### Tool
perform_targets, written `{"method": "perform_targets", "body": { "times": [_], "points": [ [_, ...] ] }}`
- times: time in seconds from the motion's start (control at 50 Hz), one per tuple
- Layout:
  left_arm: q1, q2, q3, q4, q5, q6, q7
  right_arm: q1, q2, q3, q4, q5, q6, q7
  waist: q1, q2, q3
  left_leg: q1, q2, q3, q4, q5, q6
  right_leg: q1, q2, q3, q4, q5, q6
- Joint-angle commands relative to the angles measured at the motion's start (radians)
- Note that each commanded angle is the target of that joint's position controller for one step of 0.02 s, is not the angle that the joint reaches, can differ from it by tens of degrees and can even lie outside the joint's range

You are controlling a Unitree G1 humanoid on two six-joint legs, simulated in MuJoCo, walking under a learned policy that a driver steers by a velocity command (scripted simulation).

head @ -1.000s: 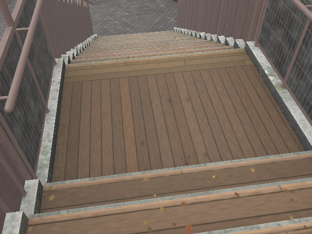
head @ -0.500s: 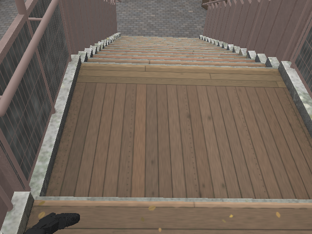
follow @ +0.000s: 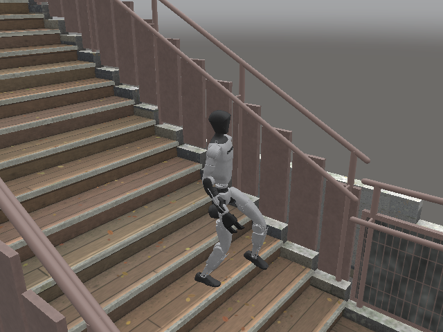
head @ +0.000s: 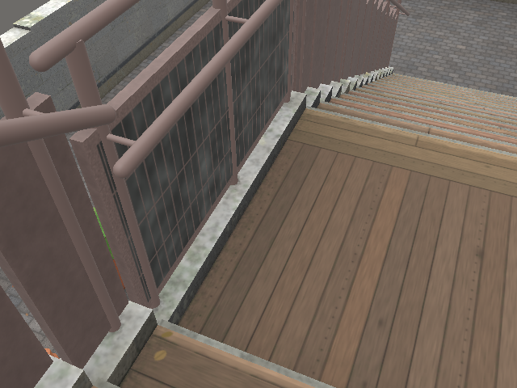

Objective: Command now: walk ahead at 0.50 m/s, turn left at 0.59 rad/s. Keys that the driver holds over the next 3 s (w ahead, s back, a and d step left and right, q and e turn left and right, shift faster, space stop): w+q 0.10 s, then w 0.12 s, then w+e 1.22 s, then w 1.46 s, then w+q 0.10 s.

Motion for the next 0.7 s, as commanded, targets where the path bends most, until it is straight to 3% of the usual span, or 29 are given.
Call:
{"method": "perform_targets", "body": {
  "times": [0.02, 0.04, 0.06, 0.08, 0.1, 0.14, 0.16, 0.18, 0.2, 0.22, 0.24, 0.26, 0.28, 0.3, 0.32, 0.34, 0.36, 0.38, 0.4, 0.42, 0.44, 0.46, 0.48, 0.5, 0.56, 0.62, 0.66, 0.68, 0.7],
  "points": [
    [0.129, 0.098, 0.017, -0.007, 0.013, -0.003, 0.013, -0.155, 0.0, 0.011, -0.1, -0.003, -0.03, 0.023, 0.054, -0.115, 0.185, -0.332, 0.01, -0.002, -0.069, 0.015, 0.016, 0.196, -0.3, 0.256, -0.072, 0.59, -0.048],
    [0.113, 0.092, 0.013, -0.022, 0.013, 0.002, 0.025, -0.192, -0.011, 0.014, -0.124, -0.01, -0.037, 0.035, 0.059, -0.088, 0.211, -0.306, 0.021, -0.012, -0.187, 0.096, 0.009, 0.179, -0.288, 0.208, -0.052, 0.566, -0.046],
    [0.077, 0.097, 0.01, -0.044, 0.022, 0.008, 0.03, -0.223, -0.008, 0.018, -0.142, -0.017, -0.036, 0.052, 0.069, -0.064, 0.226, -0.161, 0.009, 0.071, -0.296, 0.224, 0.0, 0.062, -0.258, 0.133, -0.032, 0.512, -0.036],
    [0.048, 0.094, 0.006, -0.055, 0.01, 0.012, 0.03, -0.246, 0.015, 0.028, -0.148, -0.028, -0.039, 0.065, 0.071, -0.069, 0.227, 0.007, 0.005, 0.13, -0.358, 0.294, -0.007, -0.064, -0.247, 0.099, -0.033, 0.457, -0.04],
    [0.042, 0.101, 0.003, -0.054, 0.002, 0.016, 0.029, -0.246, 0.023, 0.031, -0.147, -0.025, -0.04, 0.075, 0.076, -0.067, 0.228, 0.152, -0.007, 0.179, -0.414, 0.34, -0.019, -0.154, -0.242, 0.056, -0.021, 0.402, -0.033],
    [0.051, 0.125, 0.01, -0.048, -0.019, 0.028, 0.011, -0.297, 0.033, 0.04, -0.157, 0.016, -0.03, 0.081, 0.109, -0.088, 0.25, 0.223, -0.01, 0.204, -0.471, 0.255, -0.029, -0.139, -0.244, 0.053, 0.035, 0.375, -0.046],
    [0.04, 0.148, 0.014, -0.059, -0.021, 0.033, 0.006, -0.307, 0.002, 0.037, -0.15, 0.013, -0.028, 0.081, 0.119, -0.08, 0.256, 0.207, -0.009, 0.214, -0.527, 0.231, -0.037, -0.069, -0.24, 0.052, 0.08, 0.397, -0.032],
    [0.053, 0.161, 0.018, -0.054, -0.027, 0.037, 0.003, -0.306, 0.006, 0.039, -0.132, 0.006, -0.034, 0.082, 0.118, -0.072, 0.252, 0.198, 0.004, 0.198, -0.604, 0.221, -0.031, 0.016, -0.253, 0.076, 0.125, 0.436, -0.031],
    [0.051, 0.17, 0.022, -0.041, -0.032, 0.04, 0.003, -0.263, -0.02, 0.03, -0.105, -0.003, -0.047, 0.078, 0.091, -0.071, 0.238, 0.254, 0.004, 0.201, -0.647, 0.184, -0.017, 0.053, -0.263, 0.088, 0.222, 0.554, -0.043],
    [0.034, 0.198, 0.03, -0.025, -0.032, 0.049, 0.002, -0.118, -0.057, 0.012, -0.043, -0.002, -0.051, 0.066, 0.004, -0.099, 0.179, 0.404, 0.014, 0.191, -0.677, 0.141, 0.012, 0.053, -0.275, 0.112, 0.395, 0.686, -0.054],
    [0.037, 0.186, 0.033, -0.005, -0.031, 0.044, -0.016, 0.044, -0.101, -0.015, 0.01, 0.006, -0.057, 0.057, -0.086, -0.02, 0.053, 0.69, 0.008, 0.222, -0.725, 0.239, 0.055, -0.011, -0.218, 0.118, 0.642, 0.788, -0.068],
    [0.048, 0.182, 0.036, -0.007, -0.032, 0.035, -0.026, 0.188, -0.149, -0.017, 0.06, -0.018, -0.056, 0.048, -0.145, 0.053, -0.025, 1.005, 0.083, 0.175, -0.637, 0.462, 0.101, -0.273, -0.118, 0.077, 1.01, 0.322, -0.009],
    [0.213, 0.074, 0.014, 0.019, -0.044, 0.015, -0.039, 0.287, -0.187, -0.001, 0.071, -0.064, -0.059, 0.047, -0.12, 0.196, -0.274, 1.462, 0.334, -0.002, -0.144, 0.893, 0.268, -0.649, -0.012, 0.287, 1.449, -0.433, 0.034],
    [0.192, 0.144, 0.02, -0.015, -0.08, -0.012, -0.058, 0.357, -0.167, -0.001, 0.096, -0.033, -0.042, 0.04, -0.195, 0.146, -0.44, 1.477, 0.395, -0.062, -0.173, 0.708, 0.33, -0.702, -0.035, 0.425, 1.4, -0.395, 0.047],
    [0.056, 0.167, 0.033, -0.107, -0.105, -0.005, -0.051, 0.342, -0.159, -0.007, 0.117, -0.015, -0.028, 0.028, -0.198, 0.14, -0.477, 1.435, 0.414, -0.188, -0.36, 0.118, 0.329, -0.801, -0.072, 0.401, 1.301, -0.3, 0.06],
    [-0.052, 0.165, 0.03, -0.155, -0.107, 0.013, -0.031, 0.254, -0.16, -0.004, 0.114, -0.014, -0.018, 0.016, -0.162, -0.01, -0.367, 1.231, 0.402, -0.255, -0.533, -0.358, 0.276, -0.805, -0.117, 0.302, 1.193, -0.143, 0.047],
    [-0.086, 0.174, 0.038, -0.164, -0.103, 0.039, -0.004, 0.087, -0.112, 0.016, 0.06, -0.026, -0.027, 0.006, -0.107, -0.091, -0.196, 0.92, 0.402, -0.243, -0.657, -0.473, 0.251, -0.729, -0.112, 0.275, 1.055, 0.115, 0.049],
    [-0.084, 0.156, 0.046, -0.158, -0.082, 0.063, 0.011, -0.003, -0.076, 0.025, 0.059, -0.05, -0.056, 0.0, -0.055, -0.084, -0.089, 0.693, 0.402, -0.253, -0.642, -0.376, 0.233, -0.656, -0.134, 0.318, 1.005, 0.266, 0.046],
    [-0.049, 0.129, 0.048, -0.145, -0.056, 0.078, 0.019, -0.016, -0.057, 0.033, 0.077, -0.054, -0.079, 0.003, -0.016, -0.084, -0.007, 0.541, 0.33, -0.125, -0.656, -0.236, 0.191, -0.586, -0.145, 0.324, 0.882, 0.317, 0.048],
    [-0.045, 0.081, 0.047, -0.157, -0.045, 0.078, 0.022, -0.006, -0.058, 0.031, 0.107, -0.063, -0.09, -0.002, 0.005, -0.002, 0.012, 0.471, 0.292, -0.045, -0.659, -0.239, 0.17, -0.552, -0.154, 0.331, 0.77, 0.322, 0.064],
    [-0.068, 0.073, 0.05, -0.174, -0.044, 0.077, 0.02, 0.028, -0.049, 0.034, 0.131, -0.056, -0.092, -0.016, 0.005, 0.011, 0.023, 0.467, 0.27, -0.002, -0.657, -0.199, 0.158, -0.56, -0.158, 0.337, 0.673, 0.32, 0.07],
    [-0.089, 0.084, 0.054, -0.185, -0.038, 0.075, 0.015, 0.07, -0.063, 0.03, 0.172, -0.064, -0.098, -0.024, 0.001, 0.003, -0.006, 0.491, 0.277, 0.009, -0.628, -0.035, 0.172, -0.556, -0.155, 0.331, 0.655, 0.322, 0.083],
    [-0.08, 0.099, 0.058, -0.197, -0.036, 0.065, 0.012, 0.09, -0.084, 0.023, 0.178, -0.028, -0.104, -0.037, 0.009, -0.017, -0.016, 0.511, 0.257, 0.046, -0.624, -0.02, 0.168, -0.566, -0.147, 0.315, 0.608, 0.407, 0.08],
    [-0.075, 0.103, 0.06, -0.192, -0.029, 0.064, 0.006, 0.086, -0.107, 0.016, 0.189, -0.035, -0.108, -0.046, 0.015, 0.008, -0.027, 0.538, 0.286, 0.042, -0.595, 0.021, 0.164, -0.59, -0.142, 0.327, 0.614, 0.458, 0.073],
    [-0.213, 0.126, 0.076, -0.243, -0.033, 0.054, -0.019, 0.102, -0.025, 0.037, 0.212, -0.013, -0.107, -0.065, -0.014, 0.011, 0.061, 0.512, 0.194, 0.183, -0.565, -0.275, 0.067, -0.636, -0.11, 0.368, 0.303, 0.811, 0.038],
    [-0.304, 0.084, 0.061, -0.292, -0.012, 0.058, -0.051, 0.147, -0.032, 0.047, 0.237, -0.011, -0.098, -0.091, -0.038, 0.071, 0.077, 0.459, 0.19, 0.238, -0.469, -0.471, 0.054, -0.55, -0.086, 0.307, 0.163, 1.039, 0.042],
    [-0.374, 0.092, 0.055, -0.33, -0.013, 0.068, -0.059, 0.164, -0.057, 0.042, 0.228, -0.016, -0.089, -0.1, -0.074, 0.029, 0.097, 0.455, 0.207, 0.234, -0.397, -0.544, 0.05, -0.543, -0.075, 0.286, 0.106, 1.018, 0.046],
    [-0.405, 0.083, 0.051, -0.345, -0.02, 0.073, -0.064, 0.19, -0.054, 0.043, 0.233, -0.017, -0.085, -0.101, -0.091, 0.037, 0.115, 0.467, 0.224, 0.218, -0.35, -0.578, 0.049, -0.56, -0.081, 0.289, 0.093, 0.994, 0.042],
    [-0.432, 0.061, 0.041, -0.352, -0.014, 0.08, -0.076, 0.213, -0.066, 0.038, 0.236, -0.026, -0.079, -0.112, -0.106, 0.009, 0.123, 0.479, 0.257, 0.196, -0.302, -0.612, 0.044, -0.569, -0.091, 0.293, 0.093, 0.962, 0.036]
  ]
}}
Next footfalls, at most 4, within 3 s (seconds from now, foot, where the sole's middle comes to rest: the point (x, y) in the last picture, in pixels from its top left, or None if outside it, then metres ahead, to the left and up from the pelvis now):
0.26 left None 0.33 0.17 -0.91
0.84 right None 0.60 -0.11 -1.07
1.38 left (272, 331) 0.97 0.04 -1.23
1.86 right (352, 293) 1.15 -0.27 -1.23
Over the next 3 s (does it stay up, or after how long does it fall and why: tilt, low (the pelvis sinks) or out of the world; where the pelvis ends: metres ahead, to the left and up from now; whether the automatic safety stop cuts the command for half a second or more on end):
stays up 1.55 -0.44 -0.46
